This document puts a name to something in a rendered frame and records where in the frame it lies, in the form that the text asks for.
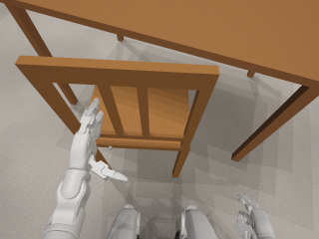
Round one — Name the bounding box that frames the right robot shin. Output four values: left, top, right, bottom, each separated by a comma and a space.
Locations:
179, 205, 196, 239

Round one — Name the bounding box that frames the robot left hand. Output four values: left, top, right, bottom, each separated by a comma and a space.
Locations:
69, 98, 129, 183

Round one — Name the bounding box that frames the chair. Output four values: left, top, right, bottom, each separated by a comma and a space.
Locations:
15, 55, 220, 178

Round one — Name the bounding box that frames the left robot forearm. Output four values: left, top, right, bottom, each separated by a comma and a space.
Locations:
41, 168, 92, 239

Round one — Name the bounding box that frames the robot right hand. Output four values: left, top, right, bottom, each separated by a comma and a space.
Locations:
234, 193, 275, 239

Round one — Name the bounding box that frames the left robot thigh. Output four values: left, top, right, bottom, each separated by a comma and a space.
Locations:
106, 208, 141, 239

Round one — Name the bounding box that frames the table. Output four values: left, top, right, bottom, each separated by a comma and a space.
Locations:
0, 0, 319, 162

